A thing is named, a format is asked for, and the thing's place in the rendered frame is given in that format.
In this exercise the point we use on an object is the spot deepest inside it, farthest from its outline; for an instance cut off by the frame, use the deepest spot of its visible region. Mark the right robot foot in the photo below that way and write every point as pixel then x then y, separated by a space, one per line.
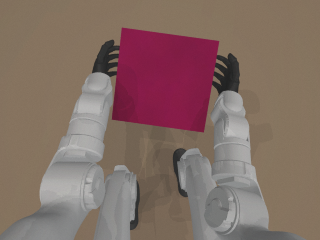
pixel 176 157

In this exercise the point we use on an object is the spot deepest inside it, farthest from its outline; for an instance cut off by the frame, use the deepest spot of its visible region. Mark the robot right upper arm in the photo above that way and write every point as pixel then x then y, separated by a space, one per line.
pixel 237 214

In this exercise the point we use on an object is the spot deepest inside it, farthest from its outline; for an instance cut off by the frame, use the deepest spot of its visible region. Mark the left robot foot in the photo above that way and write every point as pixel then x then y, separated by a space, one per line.
pixel 134 223

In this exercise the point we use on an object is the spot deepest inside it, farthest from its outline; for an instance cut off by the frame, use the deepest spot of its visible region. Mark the robot right hand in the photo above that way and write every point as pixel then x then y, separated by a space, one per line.
pixel 230 81

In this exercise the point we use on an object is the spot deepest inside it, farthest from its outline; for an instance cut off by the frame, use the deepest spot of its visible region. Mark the carton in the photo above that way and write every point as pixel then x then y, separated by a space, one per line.
pixel 164 79

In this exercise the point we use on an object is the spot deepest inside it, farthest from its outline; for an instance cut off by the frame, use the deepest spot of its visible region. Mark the robot left upper arm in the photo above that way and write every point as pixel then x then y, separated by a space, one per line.
pixel 69 191

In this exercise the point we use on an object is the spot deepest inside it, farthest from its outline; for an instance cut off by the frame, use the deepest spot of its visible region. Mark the robot foot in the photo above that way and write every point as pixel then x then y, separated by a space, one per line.
pixel 134 223
pixel 176 157

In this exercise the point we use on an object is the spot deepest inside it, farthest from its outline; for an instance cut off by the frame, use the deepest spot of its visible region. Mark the robot left hand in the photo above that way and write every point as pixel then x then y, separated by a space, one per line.
pixel 101 64

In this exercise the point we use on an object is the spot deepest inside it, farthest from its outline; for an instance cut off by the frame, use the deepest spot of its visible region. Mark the robot right forearm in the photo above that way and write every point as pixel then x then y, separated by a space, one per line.
pixel 232 156

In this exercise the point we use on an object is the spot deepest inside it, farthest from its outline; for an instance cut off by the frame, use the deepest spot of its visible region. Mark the robot left forearm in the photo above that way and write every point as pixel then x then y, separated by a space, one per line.
pixel 83 141

